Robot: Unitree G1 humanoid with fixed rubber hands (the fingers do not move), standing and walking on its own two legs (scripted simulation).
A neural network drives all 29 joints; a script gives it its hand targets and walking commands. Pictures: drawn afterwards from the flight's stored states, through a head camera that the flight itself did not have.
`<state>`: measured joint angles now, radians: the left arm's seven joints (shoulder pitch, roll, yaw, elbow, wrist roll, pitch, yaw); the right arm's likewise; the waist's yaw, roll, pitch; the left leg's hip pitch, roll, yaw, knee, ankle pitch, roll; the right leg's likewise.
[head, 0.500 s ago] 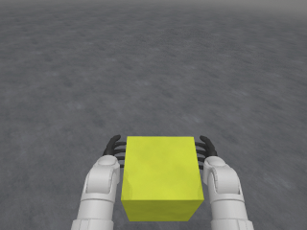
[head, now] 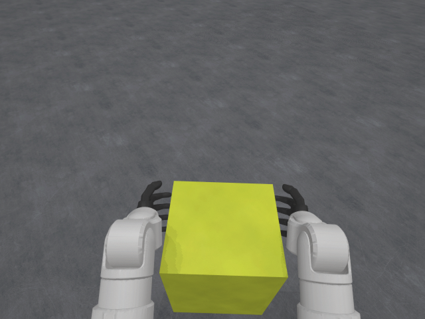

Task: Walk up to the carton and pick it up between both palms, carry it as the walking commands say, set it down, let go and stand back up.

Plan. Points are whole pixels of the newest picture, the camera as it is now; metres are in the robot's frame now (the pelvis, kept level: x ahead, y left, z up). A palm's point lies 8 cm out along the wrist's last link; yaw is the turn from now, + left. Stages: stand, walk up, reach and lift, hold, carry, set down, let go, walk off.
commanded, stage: carry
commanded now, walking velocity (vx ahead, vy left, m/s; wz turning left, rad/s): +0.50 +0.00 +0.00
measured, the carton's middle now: (220, 251) +0.27 -0.01 +0.00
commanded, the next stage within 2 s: none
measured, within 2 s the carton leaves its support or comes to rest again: neither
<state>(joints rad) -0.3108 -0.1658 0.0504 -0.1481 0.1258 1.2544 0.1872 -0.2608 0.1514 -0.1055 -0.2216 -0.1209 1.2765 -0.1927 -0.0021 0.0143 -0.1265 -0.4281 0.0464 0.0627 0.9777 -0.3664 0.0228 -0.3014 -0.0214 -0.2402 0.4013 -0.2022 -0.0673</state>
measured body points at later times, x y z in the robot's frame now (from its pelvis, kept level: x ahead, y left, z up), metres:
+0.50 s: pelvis +0.31 +0.04 +0.01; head +0.36 +0.05 +0.45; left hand +0.63 +0.15 +0.06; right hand +0.61 -0.11 +0.07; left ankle +0.30 +0.12 -0.74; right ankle +0.29 -0.09 -0.67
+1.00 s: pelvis +0.60 +0.01 +0.00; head +0.63 +0.01 +0.45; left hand +0.91 +0.14 +0.07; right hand +0.91 -0.13 +0.07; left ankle +0.66 +0.10 -0.74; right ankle +0.56 -0.08 -0.74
